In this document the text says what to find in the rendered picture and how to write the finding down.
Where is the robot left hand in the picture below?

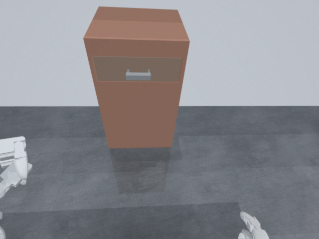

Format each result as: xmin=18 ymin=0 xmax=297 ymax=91
xmin=0 ymin=136 xmax=32 ymax=199

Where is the drawer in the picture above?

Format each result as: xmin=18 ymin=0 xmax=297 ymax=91
xmin=93 ymin=56 xmax=182 ymax=82

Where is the robot right hand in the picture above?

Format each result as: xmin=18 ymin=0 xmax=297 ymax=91
xmin=238 ymin=211 xmax=269 ymax=239

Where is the cabinet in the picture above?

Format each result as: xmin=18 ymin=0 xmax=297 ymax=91
xmin=83 ymin=6 xmax=190 ymax=148

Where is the handle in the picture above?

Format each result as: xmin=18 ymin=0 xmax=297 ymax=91
xmin=126 ymin=69 xmax=151 ymax=80

